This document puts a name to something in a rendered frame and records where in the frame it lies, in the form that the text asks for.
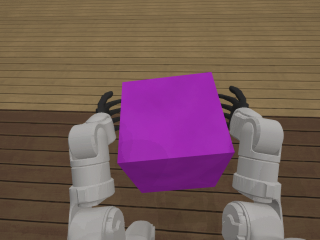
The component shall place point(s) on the left robot hand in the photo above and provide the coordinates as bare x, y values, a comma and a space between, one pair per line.
103, 107

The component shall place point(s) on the left robot forearm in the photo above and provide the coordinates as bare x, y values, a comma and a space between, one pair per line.
89, 158

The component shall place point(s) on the carton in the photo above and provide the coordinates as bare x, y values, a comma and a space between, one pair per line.
172, 133

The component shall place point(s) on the robot left thigh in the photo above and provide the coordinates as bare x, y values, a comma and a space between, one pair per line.
140, 230

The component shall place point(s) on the right robot upper arm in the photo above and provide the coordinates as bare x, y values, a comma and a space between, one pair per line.
251, 221

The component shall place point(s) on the right robot forearm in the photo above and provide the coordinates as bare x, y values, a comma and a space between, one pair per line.
260, 145

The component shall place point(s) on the right robot hand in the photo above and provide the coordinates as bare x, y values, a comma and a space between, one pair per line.
240, 103

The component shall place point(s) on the left robot upper arm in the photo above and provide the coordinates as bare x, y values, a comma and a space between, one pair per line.
98, 223

